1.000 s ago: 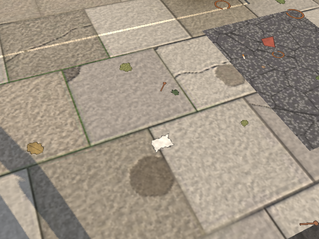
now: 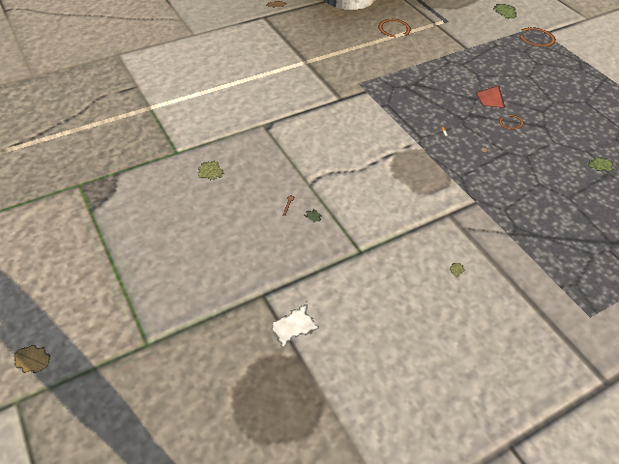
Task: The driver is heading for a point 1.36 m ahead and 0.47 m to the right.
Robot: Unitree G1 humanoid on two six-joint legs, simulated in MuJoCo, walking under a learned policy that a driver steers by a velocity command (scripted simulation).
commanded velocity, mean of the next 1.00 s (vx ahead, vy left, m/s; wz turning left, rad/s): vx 0.48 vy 0.00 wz -0.11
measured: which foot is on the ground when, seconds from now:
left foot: down 0.00-0.20, up 0.22-0.72, down 0.74-1.00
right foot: up 0.00-0.16, down 0.18-0.74, up 0.76-1.00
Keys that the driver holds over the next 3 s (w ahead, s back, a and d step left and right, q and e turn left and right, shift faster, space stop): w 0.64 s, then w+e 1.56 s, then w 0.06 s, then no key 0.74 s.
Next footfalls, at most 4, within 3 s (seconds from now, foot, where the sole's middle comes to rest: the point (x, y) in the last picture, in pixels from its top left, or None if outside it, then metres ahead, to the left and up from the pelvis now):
0.18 right None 0.29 -0.14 -0.78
0.74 left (250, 422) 0.59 0.10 -0.78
1.26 right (368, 321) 0.83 -0.19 -0.78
1.76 left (336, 217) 1.18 -0.15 -0.78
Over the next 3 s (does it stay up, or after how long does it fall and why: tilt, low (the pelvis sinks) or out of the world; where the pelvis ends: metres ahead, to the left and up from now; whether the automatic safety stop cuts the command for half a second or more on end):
stays up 1.29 -0.50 -0.01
